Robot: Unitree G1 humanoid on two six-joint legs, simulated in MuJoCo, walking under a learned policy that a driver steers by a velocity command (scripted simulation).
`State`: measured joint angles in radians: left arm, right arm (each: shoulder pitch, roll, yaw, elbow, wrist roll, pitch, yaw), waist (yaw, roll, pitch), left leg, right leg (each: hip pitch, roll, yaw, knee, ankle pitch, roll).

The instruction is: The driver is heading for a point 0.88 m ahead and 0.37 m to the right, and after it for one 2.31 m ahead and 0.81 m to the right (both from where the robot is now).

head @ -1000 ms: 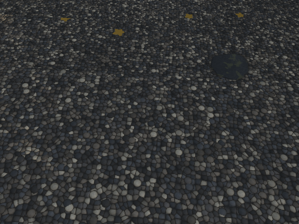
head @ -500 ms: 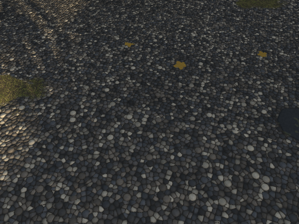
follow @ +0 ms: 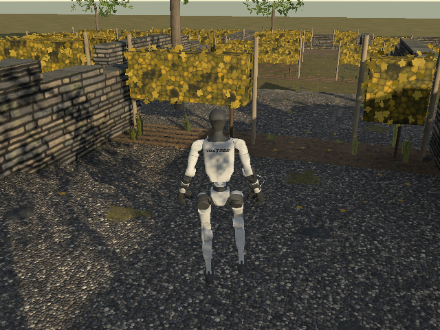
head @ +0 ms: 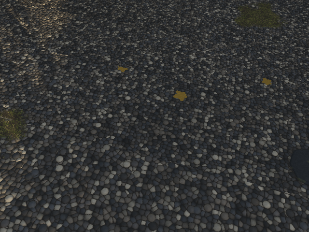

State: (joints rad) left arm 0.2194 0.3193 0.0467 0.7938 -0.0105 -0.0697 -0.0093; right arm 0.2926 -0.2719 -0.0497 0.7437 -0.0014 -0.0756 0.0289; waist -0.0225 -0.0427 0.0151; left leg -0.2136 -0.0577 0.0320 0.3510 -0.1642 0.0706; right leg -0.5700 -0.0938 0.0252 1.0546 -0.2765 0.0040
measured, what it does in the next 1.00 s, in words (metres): walks ahead, turning right: right foot, then left foot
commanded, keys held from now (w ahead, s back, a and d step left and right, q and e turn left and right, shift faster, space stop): w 0.06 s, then w+e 0.94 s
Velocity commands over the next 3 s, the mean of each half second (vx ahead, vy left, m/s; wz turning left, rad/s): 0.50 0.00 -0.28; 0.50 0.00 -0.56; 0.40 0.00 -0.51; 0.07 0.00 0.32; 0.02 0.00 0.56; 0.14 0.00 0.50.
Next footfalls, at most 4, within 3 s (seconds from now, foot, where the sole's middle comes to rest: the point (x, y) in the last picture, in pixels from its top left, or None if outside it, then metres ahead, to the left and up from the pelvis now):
0.36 right None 0.39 -0.17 -0.78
0.80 left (161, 188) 0.69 -0.05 -0.78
1.32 right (243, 178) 0.75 -0.45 -0.80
1.68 left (223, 140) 1.07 -0.44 -0.93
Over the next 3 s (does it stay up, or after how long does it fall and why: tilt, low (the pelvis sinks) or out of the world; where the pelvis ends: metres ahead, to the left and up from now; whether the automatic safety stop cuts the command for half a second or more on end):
stays up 1.13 -0.45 -0.14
